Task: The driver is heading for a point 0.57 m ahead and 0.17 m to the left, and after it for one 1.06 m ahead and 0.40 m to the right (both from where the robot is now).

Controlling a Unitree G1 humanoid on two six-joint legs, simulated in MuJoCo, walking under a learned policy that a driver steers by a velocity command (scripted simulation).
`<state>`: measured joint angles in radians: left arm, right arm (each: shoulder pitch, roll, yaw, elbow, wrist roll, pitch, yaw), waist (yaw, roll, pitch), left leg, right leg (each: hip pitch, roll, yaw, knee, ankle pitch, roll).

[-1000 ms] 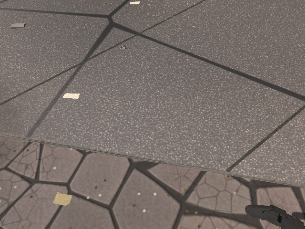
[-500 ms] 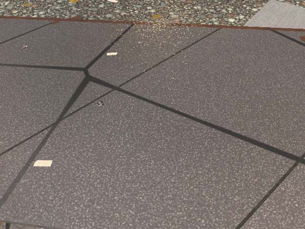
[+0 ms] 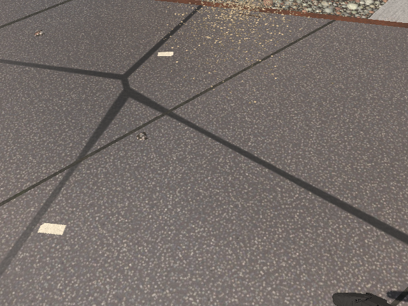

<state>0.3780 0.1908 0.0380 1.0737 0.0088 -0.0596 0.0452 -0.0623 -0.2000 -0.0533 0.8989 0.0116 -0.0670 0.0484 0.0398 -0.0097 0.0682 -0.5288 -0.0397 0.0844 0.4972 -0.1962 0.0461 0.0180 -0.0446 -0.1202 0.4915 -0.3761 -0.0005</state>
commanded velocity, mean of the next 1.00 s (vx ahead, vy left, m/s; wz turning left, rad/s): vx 0.27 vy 0.00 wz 0.46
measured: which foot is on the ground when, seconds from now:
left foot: down 0.00-0.30, up 0.32-0.76, down 0.78-1.00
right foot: down 0.00-0.00, up 0.02-0.30, down 0.32-0.78, up 0.80-1.00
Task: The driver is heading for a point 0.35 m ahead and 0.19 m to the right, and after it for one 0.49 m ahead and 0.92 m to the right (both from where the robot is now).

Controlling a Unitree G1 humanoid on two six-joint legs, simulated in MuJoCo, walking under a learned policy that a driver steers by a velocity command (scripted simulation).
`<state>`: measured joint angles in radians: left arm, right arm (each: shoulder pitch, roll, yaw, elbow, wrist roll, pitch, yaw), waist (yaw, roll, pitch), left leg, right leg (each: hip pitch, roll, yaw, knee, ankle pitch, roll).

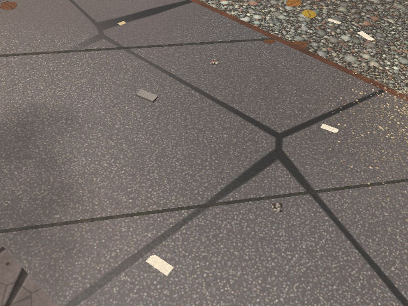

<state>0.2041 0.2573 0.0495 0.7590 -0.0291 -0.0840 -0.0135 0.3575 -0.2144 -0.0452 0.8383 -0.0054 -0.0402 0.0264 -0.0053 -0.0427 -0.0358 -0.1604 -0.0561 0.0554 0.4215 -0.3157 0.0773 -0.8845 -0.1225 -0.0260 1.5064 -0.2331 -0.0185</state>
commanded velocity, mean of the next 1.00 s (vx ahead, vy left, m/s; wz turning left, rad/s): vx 0.49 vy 0.00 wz -0.46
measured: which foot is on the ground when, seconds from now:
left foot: down 0.00-0.24, up 0.26-0.68, down 0.70-1.00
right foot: up 0.00-0.24, down 0.26-0.70, up 0.72-1.00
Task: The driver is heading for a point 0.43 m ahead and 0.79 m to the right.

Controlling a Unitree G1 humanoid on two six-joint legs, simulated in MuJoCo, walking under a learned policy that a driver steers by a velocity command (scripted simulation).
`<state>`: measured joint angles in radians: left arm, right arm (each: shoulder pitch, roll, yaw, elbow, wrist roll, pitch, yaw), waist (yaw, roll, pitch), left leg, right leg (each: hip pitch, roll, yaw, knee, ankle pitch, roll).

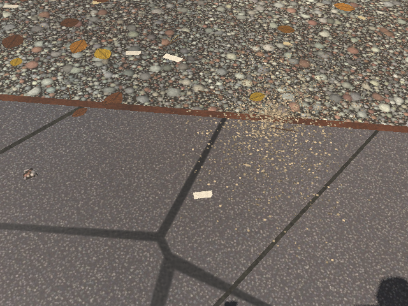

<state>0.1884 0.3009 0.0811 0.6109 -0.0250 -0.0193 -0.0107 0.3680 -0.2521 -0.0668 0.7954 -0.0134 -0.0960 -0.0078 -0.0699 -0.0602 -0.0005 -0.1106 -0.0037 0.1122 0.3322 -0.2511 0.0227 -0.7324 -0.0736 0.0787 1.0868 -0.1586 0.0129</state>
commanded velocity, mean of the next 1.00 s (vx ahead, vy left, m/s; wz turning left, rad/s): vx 0.50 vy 0.00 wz -0.59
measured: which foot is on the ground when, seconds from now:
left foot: down 0.00-0.24, up 0.26-0.70, down 0.72-1.00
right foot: up 0.00-0.22, down 0.24-0.72, up 0.74-1.00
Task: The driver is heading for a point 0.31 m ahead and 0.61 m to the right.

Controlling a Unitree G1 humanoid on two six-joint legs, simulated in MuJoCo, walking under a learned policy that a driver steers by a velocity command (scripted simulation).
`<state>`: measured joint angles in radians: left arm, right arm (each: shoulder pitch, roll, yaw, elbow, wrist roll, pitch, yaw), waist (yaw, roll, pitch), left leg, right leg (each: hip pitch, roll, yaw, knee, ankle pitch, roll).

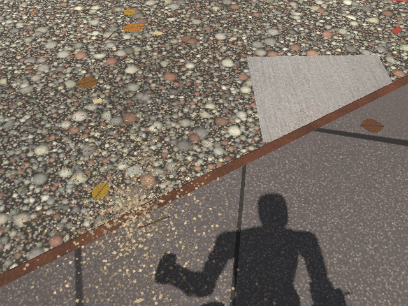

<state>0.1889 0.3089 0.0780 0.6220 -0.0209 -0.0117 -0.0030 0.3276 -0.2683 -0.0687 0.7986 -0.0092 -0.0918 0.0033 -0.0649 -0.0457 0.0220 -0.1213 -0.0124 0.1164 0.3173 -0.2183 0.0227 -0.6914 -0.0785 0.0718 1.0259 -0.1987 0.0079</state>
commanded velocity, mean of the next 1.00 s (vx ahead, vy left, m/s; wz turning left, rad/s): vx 0.50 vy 0.00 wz -0.32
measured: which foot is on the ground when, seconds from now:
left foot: down 0.00-0.22, up 0.24-0.70, down 0.72-1.00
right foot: up 0.00-0.20, down 0.22-0.74, up 0.76-1.00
